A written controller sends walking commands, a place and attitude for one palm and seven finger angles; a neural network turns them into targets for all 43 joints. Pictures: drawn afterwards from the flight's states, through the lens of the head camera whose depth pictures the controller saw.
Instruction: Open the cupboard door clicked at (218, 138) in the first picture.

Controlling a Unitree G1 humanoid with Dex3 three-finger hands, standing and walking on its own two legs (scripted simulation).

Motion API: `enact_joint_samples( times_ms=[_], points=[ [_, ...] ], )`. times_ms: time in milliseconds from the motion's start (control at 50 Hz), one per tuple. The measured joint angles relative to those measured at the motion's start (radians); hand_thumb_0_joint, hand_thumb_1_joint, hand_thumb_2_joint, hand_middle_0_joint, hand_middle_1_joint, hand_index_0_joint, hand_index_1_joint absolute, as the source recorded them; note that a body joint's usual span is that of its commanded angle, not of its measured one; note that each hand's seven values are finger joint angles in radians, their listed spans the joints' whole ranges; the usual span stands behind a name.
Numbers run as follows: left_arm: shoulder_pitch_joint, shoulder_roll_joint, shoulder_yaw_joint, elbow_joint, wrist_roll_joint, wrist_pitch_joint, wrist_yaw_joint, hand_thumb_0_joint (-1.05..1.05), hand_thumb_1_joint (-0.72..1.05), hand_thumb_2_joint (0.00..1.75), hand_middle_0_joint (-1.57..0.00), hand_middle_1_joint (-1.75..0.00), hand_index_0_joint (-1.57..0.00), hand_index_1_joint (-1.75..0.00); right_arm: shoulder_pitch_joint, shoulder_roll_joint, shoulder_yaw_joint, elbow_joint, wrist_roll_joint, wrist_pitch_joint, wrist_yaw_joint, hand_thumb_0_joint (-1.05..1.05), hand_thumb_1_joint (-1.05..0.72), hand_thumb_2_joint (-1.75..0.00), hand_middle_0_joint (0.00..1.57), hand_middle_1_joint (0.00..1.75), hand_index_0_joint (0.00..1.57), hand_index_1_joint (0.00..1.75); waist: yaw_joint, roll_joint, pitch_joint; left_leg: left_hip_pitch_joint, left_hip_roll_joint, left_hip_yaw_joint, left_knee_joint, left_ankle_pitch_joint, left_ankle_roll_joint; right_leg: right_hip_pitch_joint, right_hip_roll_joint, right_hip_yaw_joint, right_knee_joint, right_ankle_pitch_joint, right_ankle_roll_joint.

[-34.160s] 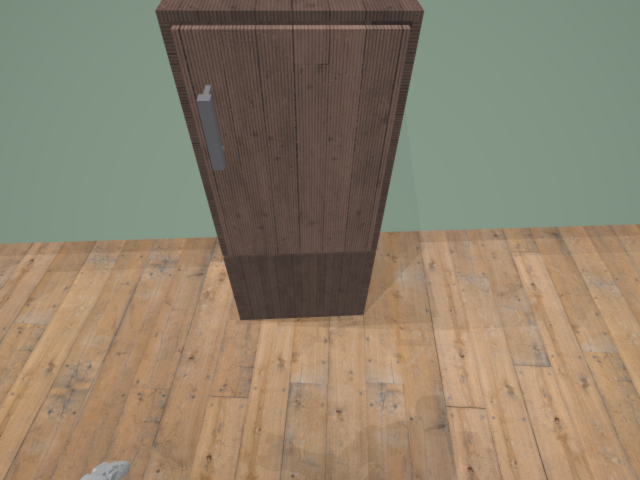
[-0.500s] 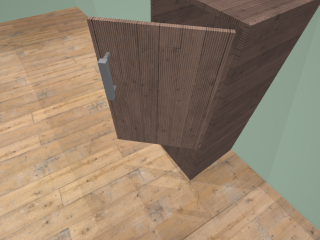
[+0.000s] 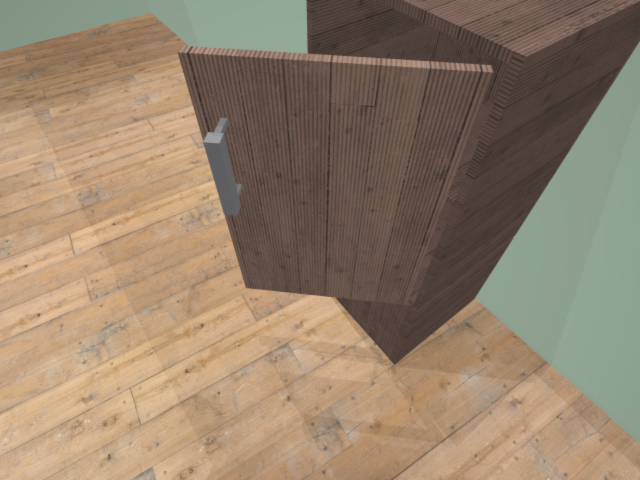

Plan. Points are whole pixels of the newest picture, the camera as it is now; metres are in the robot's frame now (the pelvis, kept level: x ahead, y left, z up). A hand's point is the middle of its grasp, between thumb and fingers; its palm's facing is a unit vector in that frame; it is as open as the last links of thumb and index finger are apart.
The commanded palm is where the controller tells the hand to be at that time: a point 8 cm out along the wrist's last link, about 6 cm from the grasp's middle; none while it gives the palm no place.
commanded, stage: come to a stop and stand still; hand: left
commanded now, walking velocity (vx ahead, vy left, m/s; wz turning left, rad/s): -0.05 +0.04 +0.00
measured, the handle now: (227, 168) +0.54 +0.19 +0.06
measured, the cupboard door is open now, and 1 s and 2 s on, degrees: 46 46 46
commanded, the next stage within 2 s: look again from close up in 0.64 s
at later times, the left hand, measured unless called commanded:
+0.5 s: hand out of the picture +0.01 +0.15 -0.16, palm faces +0.02 -0.98 -0.21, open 7.3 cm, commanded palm none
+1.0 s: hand out of the picture +0.01 +0.19 -0.17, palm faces +0.06 -0.97 -0.22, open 7.3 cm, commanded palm none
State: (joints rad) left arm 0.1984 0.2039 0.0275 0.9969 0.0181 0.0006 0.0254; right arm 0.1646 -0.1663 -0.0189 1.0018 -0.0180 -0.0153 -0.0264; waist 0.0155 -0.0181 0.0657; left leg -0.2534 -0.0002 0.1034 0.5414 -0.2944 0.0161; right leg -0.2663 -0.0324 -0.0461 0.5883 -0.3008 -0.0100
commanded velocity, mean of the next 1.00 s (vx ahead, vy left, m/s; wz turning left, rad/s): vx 0.00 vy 0.00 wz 0.00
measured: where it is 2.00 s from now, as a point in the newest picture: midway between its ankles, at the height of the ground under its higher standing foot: outside the picture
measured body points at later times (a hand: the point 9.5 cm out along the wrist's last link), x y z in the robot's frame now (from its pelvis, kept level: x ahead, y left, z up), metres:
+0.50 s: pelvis +0.00 -0.02 +0.01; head +0.01 -0.03 +0.46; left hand +0.01 +0.21 -0.14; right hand -0.01 -0.24 -0.15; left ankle -0.01 +0.11 -0.73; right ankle -0.01 -0.10 -0.73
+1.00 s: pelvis +0.00 +0.00 +0.00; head -0.01 +0.00 +0.45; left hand +0.01 +0.24 -0.15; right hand +0.05 -0.25 -0.14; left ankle -0.01 +0.11 -0.73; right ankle -0.01 -0.10 -0.73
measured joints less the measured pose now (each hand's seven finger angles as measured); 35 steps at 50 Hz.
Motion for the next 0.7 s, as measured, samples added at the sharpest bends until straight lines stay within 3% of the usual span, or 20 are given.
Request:
enact_joint_samples(
  times_ms=[120,420,700],
  points=[
    [0.004,-0.03,-0.025,0.006,-0.001,-0.007,-0.001,0.01,0.91,0.9,-0.2,-0.3,-0.2,-0.3,0.019,0.005,-0.006,0.034,0.005,0.014,0.001,0.01,-0.92,-0.9,0.2,0.3,0.2,0.3,-0.026,0.014,-0.029,0.026,0.013,-0.004,-0.045,0.018,-0.018,0.018,0.017,-0.004,-0.025,-0.025,-0.024],
    [0.037,-0.024,-0.029,0.077,-0.01,-0.016,0.003,0.0,0.93,0.9,-0.2,-0.3,-0.2,-0.3,0.109,0.023,0.018,0.143,0.004,0.01,0.004,0.01,-0.91,-0.9,0.2,0.3,0.19,0.3,-0.021,0.009,-0.039,0.088,0.043,-0.018,-0.137,0.07,-0.041,0.094,0.053,-0.02,-0.144,0.036,-0.046],
    [0.129,-0.078,-0.043,0.13,-0.011,-0.019,0.003,0.01,0.91,0.9,-0.2,-0.3,-0.2,-0.3,0.132,0.053,0.023,0.159,0.006,0.007,0.0,0.01,-0.91,-0.9,0.2,0.3,0.19,0.3,-0.008,0.008,-0.034,0.09,0.052,-0.025,-0.141,0.072,-0.046,0.107,0.063,-0.026,-0.17,0.048,-0.05]
  ],
)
